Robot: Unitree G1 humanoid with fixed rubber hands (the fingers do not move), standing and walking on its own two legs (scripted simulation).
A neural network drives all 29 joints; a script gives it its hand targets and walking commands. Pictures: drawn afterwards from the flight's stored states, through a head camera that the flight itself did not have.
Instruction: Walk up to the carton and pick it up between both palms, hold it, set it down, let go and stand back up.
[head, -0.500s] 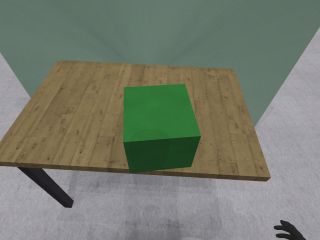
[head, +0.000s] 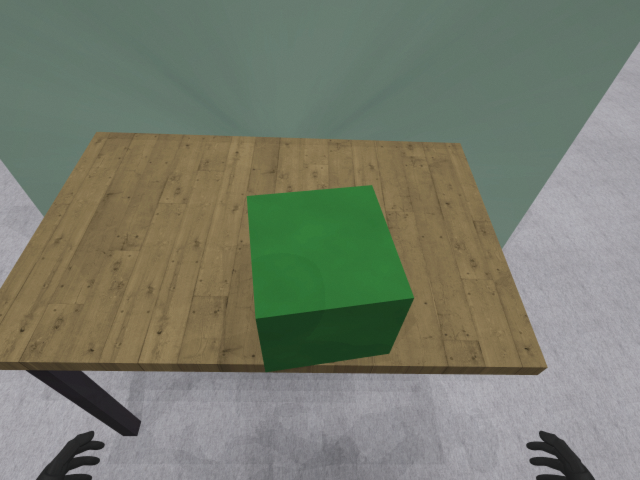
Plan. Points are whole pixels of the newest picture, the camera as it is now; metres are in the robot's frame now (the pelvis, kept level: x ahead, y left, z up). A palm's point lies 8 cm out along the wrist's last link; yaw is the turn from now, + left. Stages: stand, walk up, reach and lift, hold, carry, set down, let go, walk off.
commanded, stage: walk up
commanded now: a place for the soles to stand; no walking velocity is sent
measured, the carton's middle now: (319, 276) +0.41 +0.00 -0.05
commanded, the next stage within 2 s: none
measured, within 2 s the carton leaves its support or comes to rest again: neither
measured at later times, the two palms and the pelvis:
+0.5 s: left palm out of the picture +0.11 +0.33 -0.08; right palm out of the picture +0.11 -0.33 -0.09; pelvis +0.00 +0.00 +0.00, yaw -3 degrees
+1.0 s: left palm out of the picture +0.04 +0.36 -0.09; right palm out of the picture +0.09 -0.31 -0.10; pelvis -0.03 +0.02 +0.00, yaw -3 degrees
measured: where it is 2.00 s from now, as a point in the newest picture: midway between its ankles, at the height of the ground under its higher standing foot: outside the picture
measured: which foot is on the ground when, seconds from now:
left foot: down 0.00-1.00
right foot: down 0.00-1.00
